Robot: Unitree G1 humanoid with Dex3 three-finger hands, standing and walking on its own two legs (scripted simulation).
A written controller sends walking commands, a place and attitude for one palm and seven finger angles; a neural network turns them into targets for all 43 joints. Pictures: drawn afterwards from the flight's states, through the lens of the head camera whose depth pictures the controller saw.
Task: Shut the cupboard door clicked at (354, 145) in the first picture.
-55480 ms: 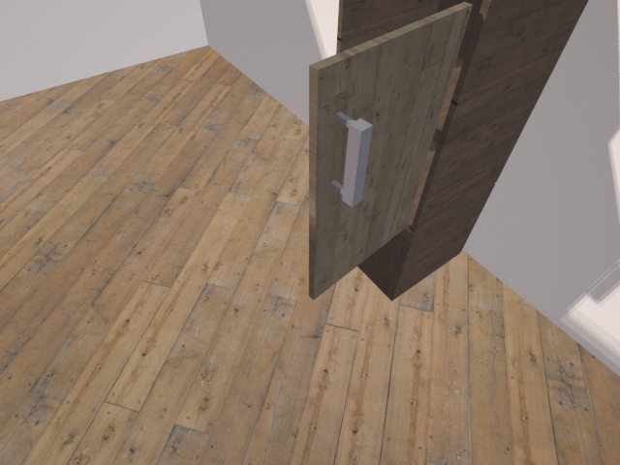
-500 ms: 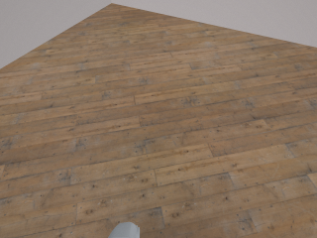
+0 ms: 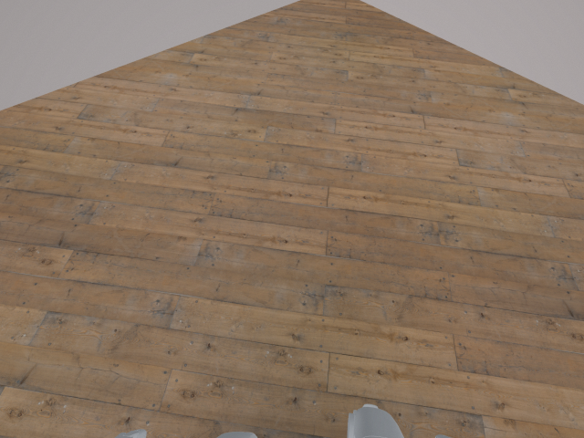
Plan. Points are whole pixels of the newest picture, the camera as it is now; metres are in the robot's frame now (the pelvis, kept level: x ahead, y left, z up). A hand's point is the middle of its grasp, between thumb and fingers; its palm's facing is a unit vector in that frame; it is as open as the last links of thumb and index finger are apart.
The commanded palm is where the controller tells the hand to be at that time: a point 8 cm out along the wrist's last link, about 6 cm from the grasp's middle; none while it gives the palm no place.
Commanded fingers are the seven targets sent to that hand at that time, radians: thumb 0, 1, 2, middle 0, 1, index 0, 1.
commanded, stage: turn to face it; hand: left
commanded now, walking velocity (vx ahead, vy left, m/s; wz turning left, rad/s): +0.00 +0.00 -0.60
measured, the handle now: out of the picture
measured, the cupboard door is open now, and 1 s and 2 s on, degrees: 19 19 19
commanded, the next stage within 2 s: none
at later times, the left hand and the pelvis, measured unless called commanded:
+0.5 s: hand (203, 378) +0.22 +0.16 -0.17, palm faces -0.17 -0.96 -0.21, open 7.3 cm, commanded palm none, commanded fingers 0.00 0.90 0.90 -0.20 -0.30 -0.20 -0.30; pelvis +0.12 -0.01 +0.00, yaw -14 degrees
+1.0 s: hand (256, 297) +0.36 +0.09 -0.15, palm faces -0.52 -0.81 -0.27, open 7.4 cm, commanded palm none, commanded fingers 0.00 0.90 0.90 -0.20 -0.30 -0.20 -0.30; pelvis +0.14 -0.02 -0.01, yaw -33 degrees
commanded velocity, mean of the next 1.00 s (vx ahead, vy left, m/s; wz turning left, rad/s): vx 0.00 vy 0.00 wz -0.60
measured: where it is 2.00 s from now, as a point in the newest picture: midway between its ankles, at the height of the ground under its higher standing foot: (297, 433)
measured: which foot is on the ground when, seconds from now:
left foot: down 0.00-0.20, up 0.22-0.52, down 0.54-0.92, up 0.94-1.00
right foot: up 0.00-0.16, down 0.18-0.54, up 0.56-0.90, down 0.92-1.00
